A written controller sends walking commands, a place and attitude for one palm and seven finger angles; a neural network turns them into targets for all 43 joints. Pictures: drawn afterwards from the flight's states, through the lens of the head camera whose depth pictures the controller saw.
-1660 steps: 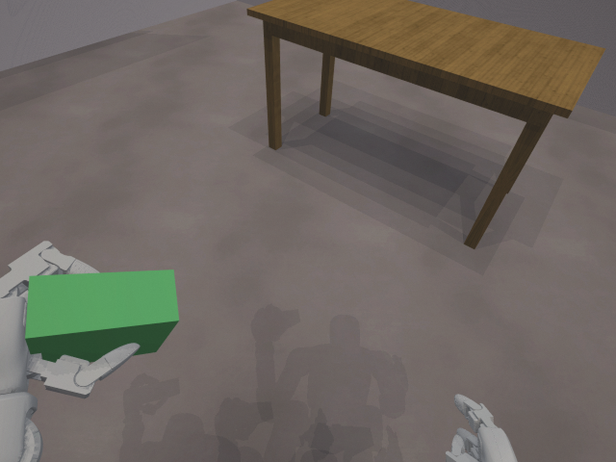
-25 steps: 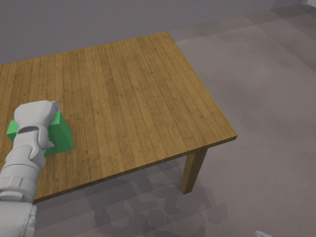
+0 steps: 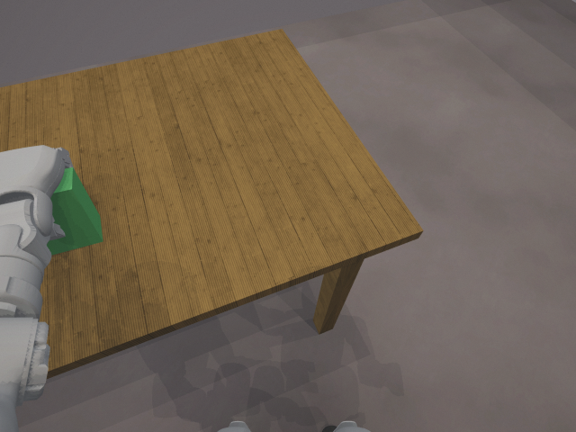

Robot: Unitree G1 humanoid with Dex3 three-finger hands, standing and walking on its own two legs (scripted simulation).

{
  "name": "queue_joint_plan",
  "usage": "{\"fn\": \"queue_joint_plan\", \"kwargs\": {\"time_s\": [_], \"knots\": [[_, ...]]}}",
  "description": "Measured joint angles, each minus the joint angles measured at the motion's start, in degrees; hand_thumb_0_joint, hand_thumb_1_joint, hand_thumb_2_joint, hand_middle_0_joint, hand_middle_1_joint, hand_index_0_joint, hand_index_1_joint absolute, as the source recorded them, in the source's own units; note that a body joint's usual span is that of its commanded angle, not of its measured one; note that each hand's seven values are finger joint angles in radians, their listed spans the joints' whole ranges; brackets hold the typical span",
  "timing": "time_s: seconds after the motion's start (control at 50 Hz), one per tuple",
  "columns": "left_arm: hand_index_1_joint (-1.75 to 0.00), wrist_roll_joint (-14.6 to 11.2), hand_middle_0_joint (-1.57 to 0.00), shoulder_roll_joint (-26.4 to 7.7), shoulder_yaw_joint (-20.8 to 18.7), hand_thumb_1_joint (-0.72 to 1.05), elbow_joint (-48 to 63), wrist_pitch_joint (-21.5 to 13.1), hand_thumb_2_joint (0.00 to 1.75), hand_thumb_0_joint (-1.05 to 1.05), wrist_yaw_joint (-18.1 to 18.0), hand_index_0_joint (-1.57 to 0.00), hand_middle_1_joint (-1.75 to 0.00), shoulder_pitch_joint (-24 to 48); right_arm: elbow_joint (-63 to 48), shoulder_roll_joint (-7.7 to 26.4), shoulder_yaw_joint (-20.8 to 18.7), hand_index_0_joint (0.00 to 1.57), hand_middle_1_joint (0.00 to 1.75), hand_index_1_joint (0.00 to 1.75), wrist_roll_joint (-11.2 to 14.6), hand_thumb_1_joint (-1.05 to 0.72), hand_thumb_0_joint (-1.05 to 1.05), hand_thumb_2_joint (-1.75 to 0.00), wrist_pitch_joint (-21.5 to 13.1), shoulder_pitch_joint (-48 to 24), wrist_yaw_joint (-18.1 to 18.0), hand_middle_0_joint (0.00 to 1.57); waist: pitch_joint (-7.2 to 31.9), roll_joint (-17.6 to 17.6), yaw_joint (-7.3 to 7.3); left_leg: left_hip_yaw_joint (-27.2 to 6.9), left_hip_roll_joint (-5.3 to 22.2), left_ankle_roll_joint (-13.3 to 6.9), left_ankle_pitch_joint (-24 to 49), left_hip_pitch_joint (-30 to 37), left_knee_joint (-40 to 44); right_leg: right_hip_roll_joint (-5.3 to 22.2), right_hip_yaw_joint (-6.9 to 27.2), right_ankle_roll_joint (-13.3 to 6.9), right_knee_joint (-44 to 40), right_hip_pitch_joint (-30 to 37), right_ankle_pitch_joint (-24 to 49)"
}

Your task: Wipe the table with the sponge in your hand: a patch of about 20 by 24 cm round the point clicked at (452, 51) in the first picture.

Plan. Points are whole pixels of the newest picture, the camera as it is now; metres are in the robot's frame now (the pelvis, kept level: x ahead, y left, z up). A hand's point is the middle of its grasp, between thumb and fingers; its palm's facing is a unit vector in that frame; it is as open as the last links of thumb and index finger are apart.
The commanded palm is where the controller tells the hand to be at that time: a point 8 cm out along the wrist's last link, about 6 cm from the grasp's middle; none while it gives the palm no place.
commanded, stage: wipe forward along the first lane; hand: left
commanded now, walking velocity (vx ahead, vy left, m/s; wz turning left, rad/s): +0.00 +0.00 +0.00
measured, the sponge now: (49, 224) +0.40 +0.37 +0.01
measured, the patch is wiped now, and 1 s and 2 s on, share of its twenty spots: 0.50 0.50 0.75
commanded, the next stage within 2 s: slide across to the middle lane in 0.08 s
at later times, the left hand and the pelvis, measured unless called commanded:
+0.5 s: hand (47, 181) +0.45 +0.37 +0.05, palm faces -0.15 +0.02 -0.99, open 9.7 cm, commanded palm +0.44 +0.34 +0.09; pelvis +0.03 +0.02 +0.01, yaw +0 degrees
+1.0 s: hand (95, 172) +0.47 +0.30 +0.05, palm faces -0.11 +0.01 -0.99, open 9.7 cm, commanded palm +0.44 +0.29 +0.09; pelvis +0.04 +0.02 +0.01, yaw +1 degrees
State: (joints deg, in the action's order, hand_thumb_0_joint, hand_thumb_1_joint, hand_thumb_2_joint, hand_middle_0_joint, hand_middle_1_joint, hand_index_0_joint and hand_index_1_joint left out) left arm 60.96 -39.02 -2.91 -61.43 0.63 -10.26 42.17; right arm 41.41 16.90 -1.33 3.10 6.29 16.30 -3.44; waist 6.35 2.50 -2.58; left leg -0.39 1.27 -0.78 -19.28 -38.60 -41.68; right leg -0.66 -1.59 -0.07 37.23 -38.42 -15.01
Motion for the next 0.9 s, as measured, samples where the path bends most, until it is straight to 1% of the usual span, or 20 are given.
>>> {"fn": "queue_joint_plan", "kwargs": {"time_s": [0.22, 0.32, 0.42, 0.5, 0.64, 0.74, 0.84, 0.9], "knots": [[-1.41, 0.62, -0.8, -2.6, -0.91, -0.53, -2.32, -0.52, 1.13, 0.02, 0.64, -0.79, -1.36, 3.28, 0.14, -0.08, 0.2, 0.2, 0.3, 0.3, 0.0, -0.91, 0.01, -0.9, 0.79, 1.0, 0.41, 0.2, -0.01, -0.42, -1.03, 0.27, 0.01, -0.52, -0.89, -1.66, -0.84, -0.02, 0.29, 0.49, 0.0, -1.36, -0.34], [-1.41, 0.45, -0.8, -2.27, 0.25, -0.53, -0.41, -0.06, 1.13, 0.02, 1.29, -0.79, -1.36, 2.42, 0.19, -0.45, -0.49, 0.2, 0.3, 0.3, -0.14, -0.91, 0.01, -0.9, 0.89, 1.74, 0.47, 0.2, 0.18, -0.24, -0.73, 0.38, 0.02, -0.77, -1.17, -1.05, -0.31, -0.05, 0.41, 0.71, -1.2, -0.47, -0.23], [-1.42, -1.01, -0.79, -0.69, 1.71, -0.52, 1.72, 0.64, 1.13, 0.02, 0.96, -0.78, -1.37, 0.53, 1.09, -0.99, -0.86, 0.2, 0.3, 0.3, -0.06, -0.91, 0.01, -0.9, 1.02, 1.84, 0.49, 0.2, 0.37, -0.03, -0.1, 0.37, -0.26, -1.1, -1.45, 1.15, 0.85, 0.19, 0.4, 1.02, -2.78, 2.0, -0.35], [-1.43, -1.94, -0.78, 1.34, 3.18, -0.52, 3.39, 1.3, 1.13, 0.01, 0.21, -0.77, -1.38, -0.47, 1.79, -1.55, -1.07, 0.2, 0.3, 0.3, -0.12, -0.91, 0.01, -0.9, 0.93, 1.28, 0.68, 0.2, 0.36, 0.04, 0.51, 0.19, -0.66, -1.32, -1.5, 3.28, 2.04, 0.56, 0.2, 1.01, -4.1, 4.33, -0.48], [-1.44, -2.22, -0.77, 5.07, 5.21, -0.51, 5.52, 3.63, 1.13, 0.0, -0.83, -0.76, -1.39, -1.83, 2.08, -2.19, -1.06, 0.2, 0.3, 0.3, -0.25, -0.91, 0.01, -0.9, 1.17, -1.11, 1.42, 0.2, 0.48, 0.2, 1.37, 0.17, -1.23, -1.64, -1.35, 6.55, 4.18, 1.08, 0.17, 1.0, -6.15, 7.65, -0.43], [-1.45, -2.46, -0.77, 7.7, 7.01, -0.51, 6.14, 5.52, 1.13, 0.0, -1.07, -0.76, -1.4, -1.12, 1.87, -2.37, -0.94, 0.2, 0.3, 0.3, -0.39, -0.91, 0.01, -0.9, 1.41, -2.94, 1.74, 0.2, 0.21, 0.26, 1.95, -0.06, -1.68, -1.74, -1.07, 7.87, 5.24, 1.5, -0.08, 0.96, -6.87, 8.97, -0.47], [-1.45, -2.44, -0.77, 10.44, 8.95, -0.51, 6.63, 7.46, 1.13, 0.0, -1.51, -0.76, -1.4, -0.09, 1.86, -2.56, -1.03, 0.2, 0.3, 0.3, -0.65, -0.91, 0.01, -0.9, 1.78, -4.22, 2.03, 0.2, 0.14, 0.31, 2.34, -0.43, -1.9, -1.61, -0.75, 8.53, 5.94, 1.7, -0.43, 0.83, -7.28, 9.66, -0.42], [-1.45, -2.21, -0.77, 11.87, 9.84, -0.51, 6.01, 8.58, 1.13, 0.0, -1.88, -0.76, -1.4, 0.96, 2.01, -2.67, -0.9, 0.2, 0.3, 0.3, -0.81, -0.91, 0.01, -0.9, 2.14, -4.8, 2.15, 0.2, 0.09, 0.23, 2.27, -0.58, -1.93, -1.48, -0.6, 8.7, 6.16, 1.75, -0.57, 0.95, -7.29, 9.78, -0.46]]}}
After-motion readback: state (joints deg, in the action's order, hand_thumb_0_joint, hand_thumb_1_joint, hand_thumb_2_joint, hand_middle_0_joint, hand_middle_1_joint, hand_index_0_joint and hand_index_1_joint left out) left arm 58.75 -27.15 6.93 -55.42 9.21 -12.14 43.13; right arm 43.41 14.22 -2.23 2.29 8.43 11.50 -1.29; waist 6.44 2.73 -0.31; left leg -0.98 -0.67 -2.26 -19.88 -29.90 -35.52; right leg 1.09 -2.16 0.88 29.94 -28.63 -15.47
